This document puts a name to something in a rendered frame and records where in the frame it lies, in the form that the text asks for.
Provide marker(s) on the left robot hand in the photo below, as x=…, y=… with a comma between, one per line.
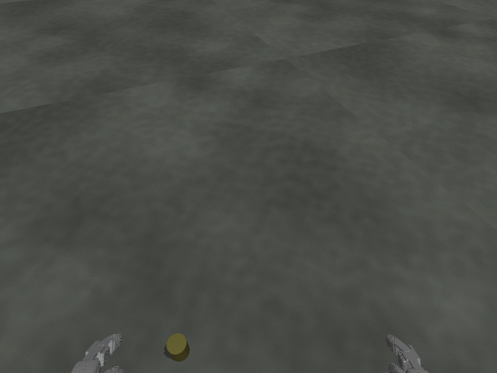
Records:
x=98, y=354

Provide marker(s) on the right robot hand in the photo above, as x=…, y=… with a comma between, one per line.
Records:
x=408, y=359

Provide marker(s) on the can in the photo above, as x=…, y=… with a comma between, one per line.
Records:
x=178, y=347

